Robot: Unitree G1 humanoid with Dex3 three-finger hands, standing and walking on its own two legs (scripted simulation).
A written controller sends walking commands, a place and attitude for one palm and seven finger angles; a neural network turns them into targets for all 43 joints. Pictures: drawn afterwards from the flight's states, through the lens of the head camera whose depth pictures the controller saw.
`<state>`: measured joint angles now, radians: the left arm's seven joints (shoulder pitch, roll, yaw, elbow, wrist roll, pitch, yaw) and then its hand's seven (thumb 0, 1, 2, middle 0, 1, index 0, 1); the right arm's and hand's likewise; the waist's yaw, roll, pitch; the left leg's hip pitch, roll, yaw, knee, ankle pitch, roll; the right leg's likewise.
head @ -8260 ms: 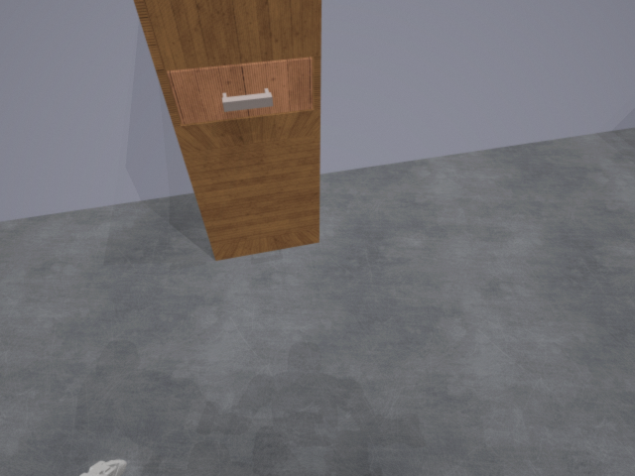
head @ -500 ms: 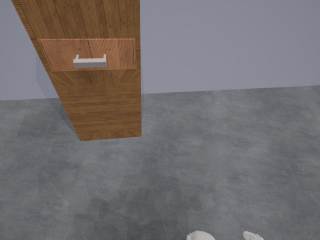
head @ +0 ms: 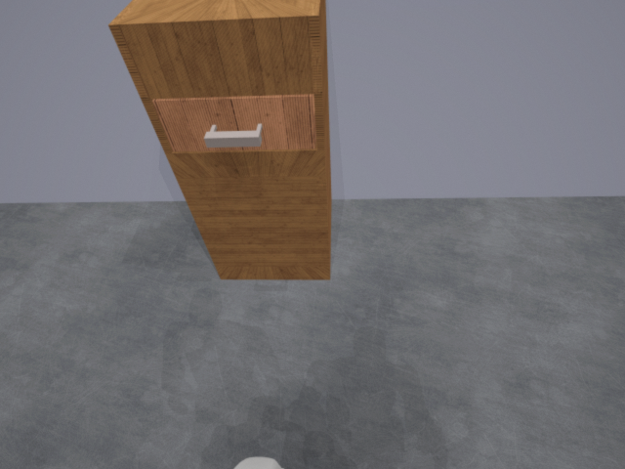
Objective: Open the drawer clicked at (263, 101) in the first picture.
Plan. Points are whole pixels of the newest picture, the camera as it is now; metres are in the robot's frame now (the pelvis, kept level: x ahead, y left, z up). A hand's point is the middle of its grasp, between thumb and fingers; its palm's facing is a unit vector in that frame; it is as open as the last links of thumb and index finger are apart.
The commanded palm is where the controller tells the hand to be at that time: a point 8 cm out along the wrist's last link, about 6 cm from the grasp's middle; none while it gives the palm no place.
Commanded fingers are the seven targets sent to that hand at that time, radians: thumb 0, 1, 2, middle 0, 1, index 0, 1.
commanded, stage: take the last steps up to it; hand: left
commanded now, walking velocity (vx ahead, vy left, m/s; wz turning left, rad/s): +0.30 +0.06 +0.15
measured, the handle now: (235, 133) +0.85 +0.24 -0.07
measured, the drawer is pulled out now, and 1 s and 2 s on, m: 0.00 0.00 0.00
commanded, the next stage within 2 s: come to a stop and stand still in 1.00 s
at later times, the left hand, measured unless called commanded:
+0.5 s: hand out of the picture +0.05 +0.26 -0.18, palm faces +0.12 -0.98 -0.16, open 7.4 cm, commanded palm none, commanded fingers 0.00 0.90 0.90 -0.20 -0.30 -0.20 -0.30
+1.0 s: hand (210, 360) +0.32 +0.21 -0.17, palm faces +0.10 -0.97 -0.23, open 7.1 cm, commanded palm none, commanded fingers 0.00 0.90 0.90 -0.20 -0.30 -0.20 -0.30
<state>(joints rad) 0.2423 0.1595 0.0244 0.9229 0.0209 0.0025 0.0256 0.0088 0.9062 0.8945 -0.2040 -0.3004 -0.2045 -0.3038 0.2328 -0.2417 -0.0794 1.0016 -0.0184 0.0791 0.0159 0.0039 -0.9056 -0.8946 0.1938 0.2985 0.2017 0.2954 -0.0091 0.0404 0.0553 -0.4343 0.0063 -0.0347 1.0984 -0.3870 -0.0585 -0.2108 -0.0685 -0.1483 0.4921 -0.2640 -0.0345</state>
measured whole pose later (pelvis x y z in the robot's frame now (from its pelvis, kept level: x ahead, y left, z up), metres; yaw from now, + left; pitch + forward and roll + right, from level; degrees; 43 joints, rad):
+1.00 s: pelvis +0.25 +0.02 -0.01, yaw +3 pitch -1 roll +0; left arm 0.20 0.16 0.06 1.03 0.01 -0.05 0.03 -0.01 0.95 0.89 -0.20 -0.30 -0.20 -0.30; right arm 0.33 -0.15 -0.06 1.08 -0.02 -0.01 -0.01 0.00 -0.91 -0.89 0.19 0.30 0.20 0.30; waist -0.04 0.03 0.04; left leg -0.49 0.11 0.04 1.12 -0.32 0.00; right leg -0.26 0.01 -0.17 0.47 -0.19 -0.08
